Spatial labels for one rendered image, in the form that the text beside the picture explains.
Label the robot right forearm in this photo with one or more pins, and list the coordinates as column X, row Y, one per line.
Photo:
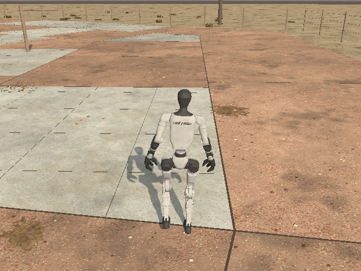
column 208, row 151

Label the robot left forearm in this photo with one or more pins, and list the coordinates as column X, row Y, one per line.
column 152, row 149

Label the robot right upper arm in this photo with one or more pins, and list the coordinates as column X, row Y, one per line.
column 202, row 129

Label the robot right foot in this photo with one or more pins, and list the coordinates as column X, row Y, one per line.
column 187, row 228

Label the left robot hand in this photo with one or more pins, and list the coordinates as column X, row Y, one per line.
column 148, row 162

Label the robot left upper arm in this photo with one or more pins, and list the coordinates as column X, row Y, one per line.
column 161, row 127

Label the robot right thigh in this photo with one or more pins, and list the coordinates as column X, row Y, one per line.
column 192, row 170

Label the right robot hand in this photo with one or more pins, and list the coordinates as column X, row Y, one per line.
column 210, row 163

